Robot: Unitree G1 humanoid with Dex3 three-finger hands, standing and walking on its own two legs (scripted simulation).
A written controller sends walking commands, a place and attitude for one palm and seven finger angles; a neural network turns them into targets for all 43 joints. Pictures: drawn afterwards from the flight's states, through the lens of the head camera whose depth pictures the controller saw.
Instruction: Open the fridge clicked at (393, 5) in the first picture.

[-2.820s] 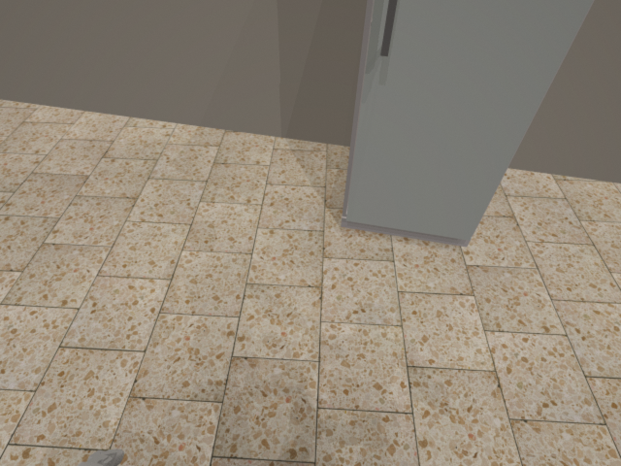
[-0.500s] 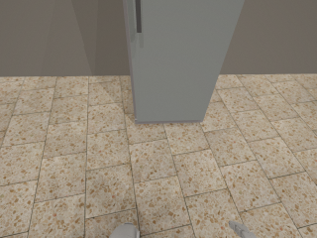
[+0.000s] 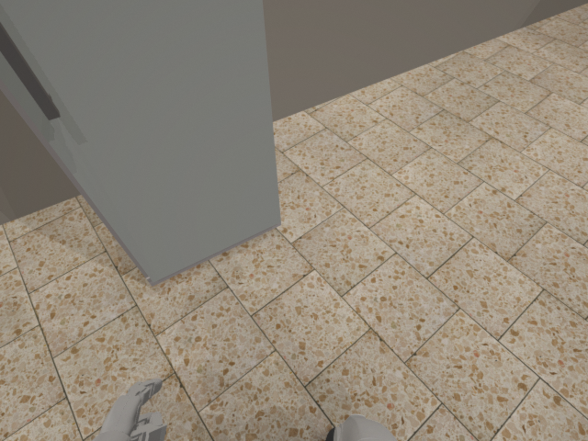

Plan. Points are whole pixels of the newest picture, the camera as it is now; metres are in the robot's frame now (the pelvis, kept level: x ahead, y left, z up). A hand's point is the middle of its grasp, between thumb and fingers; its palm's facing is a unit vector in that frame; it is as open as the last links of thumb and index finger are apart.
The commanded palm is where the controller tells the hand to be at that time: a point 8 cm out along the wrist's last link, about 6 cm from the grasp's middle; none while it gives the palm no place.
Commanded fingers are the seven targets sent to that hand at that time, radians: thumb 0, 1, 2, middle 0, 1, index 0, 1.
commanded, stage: turn to face it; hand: left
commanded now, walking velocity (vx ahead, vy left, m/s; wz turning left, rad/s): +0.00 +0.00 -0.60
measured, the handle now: out of the picture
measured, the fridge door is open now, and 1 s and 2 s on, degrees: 0 0 0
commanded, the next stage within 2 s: take the last steps up to it in 1.00 s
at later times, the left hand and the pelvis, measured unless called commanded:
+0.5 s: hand out of the picture +0.10 +0.22 -0.15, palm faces +0.14 -0.97 -0.17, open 7.4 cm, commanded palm none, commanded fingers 0.00 0.90 0.90 -0.20 -0.30 -0.20 -0.30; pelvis +0.05 +0.03 +0.03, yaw +6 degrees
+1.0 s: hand out of the picture +0.02 +0.17 -0.12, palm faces +0.39 -0.88 -0.27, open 7.4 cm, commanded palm none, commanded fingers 0.00 0.90 0.90 -0.20 -0.30 -0.20 -0.30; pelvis +0.02 -0.04 +0.03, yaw +23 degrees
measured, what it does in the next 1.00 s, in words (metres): steps on the spot, turning left: left foot, then right foot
